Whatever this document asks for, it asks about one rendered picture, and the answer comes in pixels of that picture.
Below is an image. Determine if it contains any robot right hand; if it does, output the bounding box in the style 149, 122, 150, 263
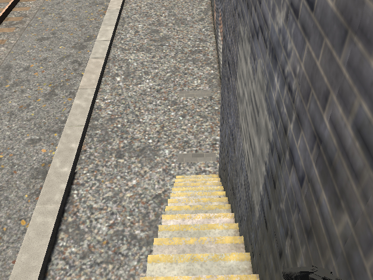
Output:
282, 265, 346, 280

